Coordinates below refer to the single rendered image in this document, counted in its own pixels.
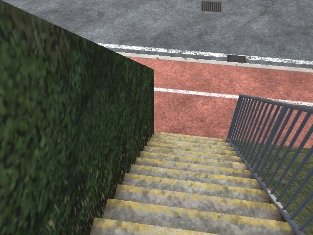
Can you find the stairs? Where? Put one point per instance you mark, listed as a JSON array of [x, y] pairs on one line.
[[189, 185]]

